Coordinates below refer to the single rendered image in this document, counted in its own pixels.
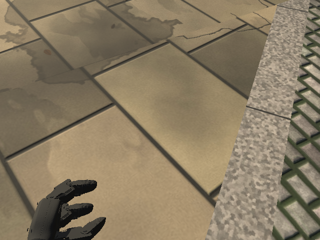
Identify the robot left hand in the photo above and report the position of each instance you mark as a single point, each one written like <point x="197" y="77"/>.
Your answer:
<point x="54" y="212"/>

